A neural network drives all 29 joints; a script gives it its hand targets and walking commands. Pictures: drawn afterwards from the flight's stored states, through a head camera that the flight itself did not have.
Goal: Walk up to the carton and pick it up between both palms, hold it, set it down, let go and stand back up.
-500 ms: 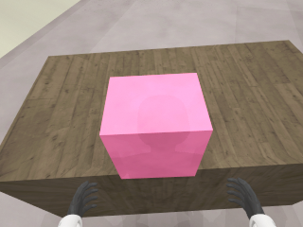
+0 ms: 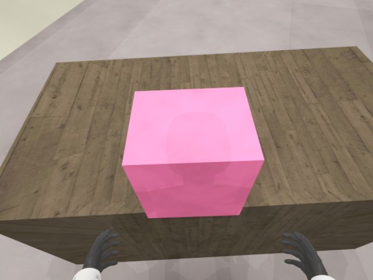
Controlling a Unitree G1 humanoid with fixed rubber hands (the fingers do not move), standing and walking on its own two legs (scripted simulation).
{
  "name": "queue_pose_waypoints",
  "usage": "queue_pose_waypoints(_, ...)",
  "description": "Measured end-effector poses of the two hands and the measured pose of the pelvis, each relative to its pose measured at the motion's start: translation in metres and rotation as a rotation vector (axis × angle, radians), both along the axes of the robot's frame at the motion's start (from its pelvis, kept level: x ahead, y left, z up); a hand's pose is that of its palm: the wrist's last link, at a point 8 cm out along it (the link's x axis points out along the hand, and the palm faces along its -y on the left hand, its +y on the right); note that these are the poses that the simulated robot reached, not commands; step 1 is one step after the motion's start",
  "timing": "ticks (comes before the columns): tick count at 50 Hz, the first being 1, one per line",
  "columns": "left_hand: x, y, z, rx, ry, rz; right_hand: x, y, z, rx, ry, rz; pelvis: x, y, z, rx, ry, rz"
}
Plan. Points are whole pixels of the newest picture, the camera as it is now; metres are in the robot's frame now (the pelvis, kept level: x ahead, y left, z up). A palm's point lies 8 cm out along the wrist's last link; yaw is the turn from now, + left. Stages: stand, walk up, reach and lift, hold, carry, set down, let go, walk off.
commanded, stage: let go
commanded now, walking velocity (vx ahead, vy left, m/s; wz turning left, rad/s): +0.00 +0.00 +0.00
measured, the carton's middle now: (191, 158) +0.38 +0.01 +0.02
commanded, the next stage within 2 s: stand in 0.08 s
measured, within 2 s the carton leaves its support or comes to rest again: neither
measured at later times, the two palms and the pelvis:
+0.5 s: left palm out of the picture +0.12 +0.24 -0.10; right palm out of the picture +0.10 -0.25 -0.09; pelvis +0.00 +0.00 +0.00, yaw +0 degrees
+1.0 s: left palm out of the picture +0.06 +0.25 -0.11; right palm out of the picture +0.05 -0.25 -0.11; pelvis -0.03 +0.00 +0.00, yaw +0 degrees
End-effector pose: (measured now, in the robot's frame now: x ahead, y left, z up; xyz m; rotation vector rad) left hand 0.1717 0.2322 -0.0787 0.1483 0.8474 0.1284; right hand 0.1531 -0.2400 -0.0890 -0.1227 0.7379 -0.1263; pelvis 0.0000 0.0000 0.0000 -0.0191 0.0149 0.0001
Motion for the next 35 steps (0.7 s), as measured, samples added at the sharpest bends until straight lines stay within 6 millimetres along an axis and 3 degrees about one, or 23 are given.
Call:
queue_pose_waypoints(6,0.0,0.001,0.002,0.021,-0.011,-0.012,-0.001,0.001,-0.003,-0.004,0.015,0.014,0.0,0.0,0.0,0.0,0.0,0.0)
queue_pose_waypoints(16,-0.018,0.005,-0.006,0.037,-0.03,-0.025,-0.021,-0.011,-0.002,-0.035,0.107,-0.028,0.004,-0.001,0.0,0.0,0.004,0.001)
queue_pose_waypoints(35,-0.093,0.017,-0.027,0.045,0.095,0.011,-0.081,-0.015,-0.01,-0.027,0.149,-0.065,-0.019,-0.001,-0.001,0.001,-0.031,0.001)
